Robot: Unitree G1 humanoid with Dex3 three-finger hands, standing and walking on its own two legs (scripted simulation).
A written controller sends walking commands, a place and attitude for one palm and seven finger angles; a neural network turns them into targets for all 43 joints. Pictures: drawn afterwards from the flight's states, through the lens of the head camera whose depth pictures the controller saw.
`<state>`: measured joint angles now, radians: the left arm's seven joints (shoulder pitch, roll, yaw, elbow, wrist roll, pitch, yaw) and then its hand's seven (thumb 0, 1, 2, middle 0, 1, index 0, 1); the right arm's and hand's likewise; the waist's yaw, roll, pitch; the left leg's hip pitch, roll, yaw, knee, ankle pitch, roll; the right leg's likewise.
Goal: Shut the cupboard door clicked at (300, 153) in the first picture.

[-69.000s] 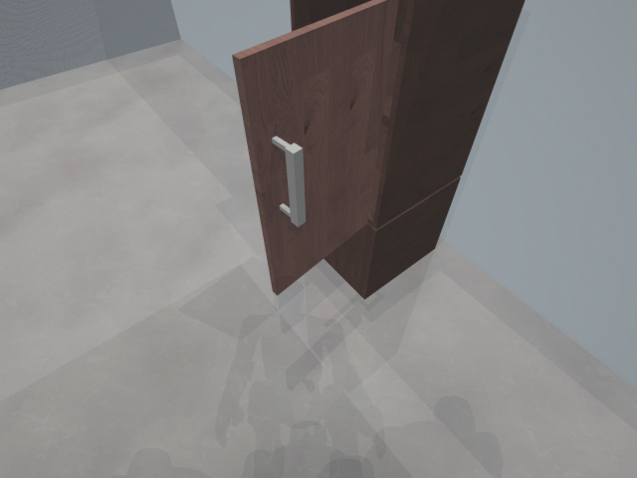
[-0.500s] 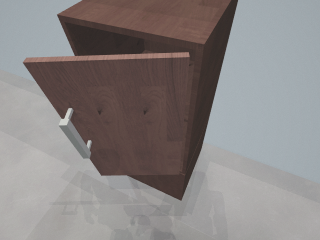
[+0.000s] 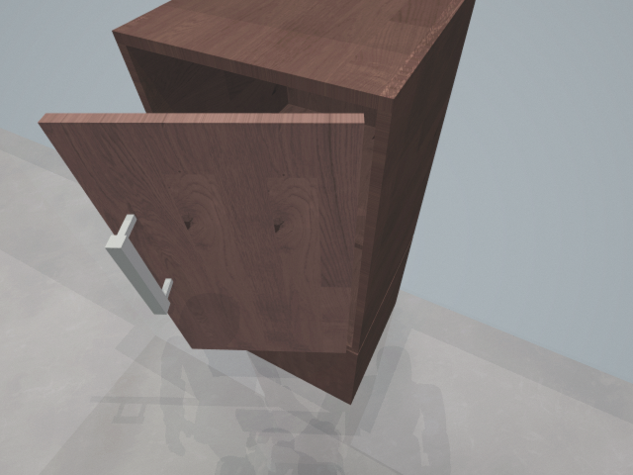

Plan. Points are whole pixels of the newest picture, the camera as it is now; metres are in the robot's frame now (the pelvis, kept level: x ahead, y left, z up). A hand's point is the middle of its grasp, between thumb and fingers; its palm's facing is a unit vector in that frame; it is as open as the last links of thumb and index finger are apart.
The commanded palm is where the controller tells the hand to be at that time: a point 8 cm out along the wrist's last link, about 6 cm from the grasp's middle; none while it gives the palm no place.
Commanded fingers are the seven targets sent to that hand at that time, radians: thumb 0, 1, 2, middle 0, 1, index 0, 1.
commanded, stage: look again from close up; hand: left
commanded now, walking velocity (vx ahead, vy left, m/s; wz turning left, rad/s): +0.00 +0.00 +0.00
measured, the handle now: (146, 267) +0.38 +0.28 +0.01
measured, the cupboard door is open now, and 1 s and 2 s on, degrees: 25 25 25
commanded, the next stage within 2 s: shuffle to correct the standing spot in 0.54 s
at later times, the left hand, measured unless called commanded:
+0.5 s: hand out of the picture +0.01 +0.18 -0.17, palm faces +0.02 -0.97 -0.23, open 7.3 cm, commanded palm none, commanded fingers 0.00 0.90 0.90 -0.20 -0.30 -0.20 -0.30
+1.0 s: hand out of the picture +0.00 +0.22 -0.18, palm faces +0.07 -0.97 -0.24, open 7.3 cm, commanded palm none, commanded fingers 0.00 0.90 0.90 -0.20 -0.30 -0.20 -0.30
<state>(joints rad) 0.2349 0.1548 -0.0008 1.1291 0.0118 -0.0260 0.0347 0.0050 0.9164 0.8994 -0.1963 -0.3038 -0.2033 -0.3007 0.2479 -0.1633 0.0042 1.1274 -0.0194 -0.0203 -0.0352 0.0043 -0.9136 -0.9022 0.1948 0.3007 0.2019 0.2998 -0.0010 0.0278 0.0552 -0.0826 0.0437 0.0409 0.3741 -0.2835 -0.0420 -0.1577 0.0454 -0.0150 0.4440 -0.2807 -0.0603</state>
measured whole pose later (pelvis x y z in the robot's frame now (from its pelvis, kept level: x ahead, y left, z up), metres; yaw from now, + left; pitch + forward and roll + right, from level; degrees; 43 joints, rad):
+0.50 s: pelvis -0.01 +0.00 +0.00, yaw +0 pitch -1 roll +1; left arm 0.23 0.16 0.01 1.13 0.01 -0.03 0.03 0.01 0.92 0.90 -0.20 -0.30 -0.20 -0.30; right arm 0.28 -0.14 0.00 1.15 -0.02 -0.02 -0.04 0.00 -0.91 -0.90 0.20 0.30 0.20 0.30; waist 0.00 0.01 0.05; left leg -0.08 0.05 0.04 0.37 -0.27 -0.04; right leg -0.15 0.05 -0.02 0.43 -0.26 -0.06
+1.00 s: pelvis -0.04 +0.03 -0.01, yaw +1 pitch -1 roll +2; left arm 0.20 0.17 0.05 1.05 0.03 0.02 0.04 0.00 0.91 0.90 -0.20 -0.30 -0.20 -0.30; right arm 0.26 -0.17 -0.04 1.05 -0.03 0.03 -0.02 0.00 -0.91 -0.90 0.19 0.30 0.20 0.30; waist 0.01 -0.01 0.08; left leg -0.21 0.00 0.08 0.51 -0.29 -0.01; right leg -0.28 -0.02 -0.01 0.59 -0.30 -0.02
